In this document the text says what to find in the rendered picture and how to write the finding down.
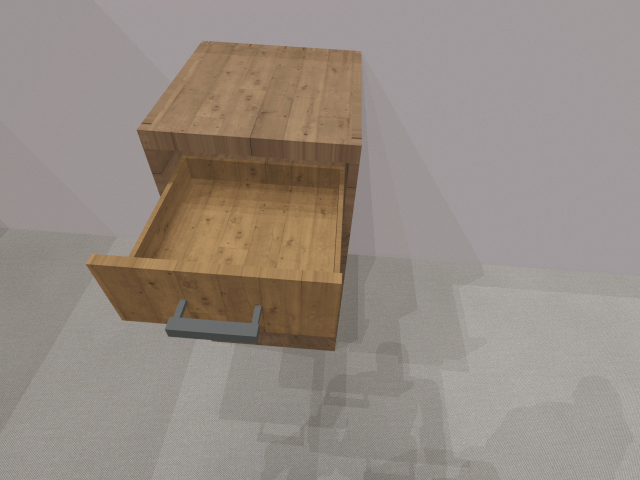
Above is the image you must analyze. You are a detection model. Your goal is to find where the drawer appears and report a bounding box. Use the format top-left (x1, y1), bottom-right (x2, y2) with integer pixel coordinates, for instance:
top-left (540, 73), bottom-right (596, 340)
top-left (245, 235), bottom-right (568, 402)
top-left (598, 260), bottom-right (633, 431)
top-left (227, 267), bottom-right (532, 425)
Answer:
top-left (86, 155), bottom-right (345, 337)

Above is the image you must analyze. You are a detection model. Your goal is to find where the handle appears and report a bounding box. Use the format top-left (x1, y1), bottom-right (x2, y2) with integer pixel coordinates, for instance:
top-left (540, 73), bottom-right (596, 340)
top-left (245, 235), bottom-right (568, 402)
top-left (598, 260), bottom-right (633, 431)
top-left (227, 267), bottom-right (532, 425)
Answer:
top-left (165, 299), bottom-right (262, 344)

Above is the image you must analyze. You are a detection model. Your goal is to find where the cabinet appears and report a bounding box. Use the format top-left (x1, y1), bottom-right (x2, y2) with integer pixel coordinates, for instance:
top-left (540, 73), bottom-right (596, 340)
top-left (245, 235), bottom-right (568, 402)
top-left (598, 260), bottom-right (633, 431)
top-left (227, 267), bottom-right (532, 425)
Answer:
top-left (137, 41), bottom-right (362, 351)

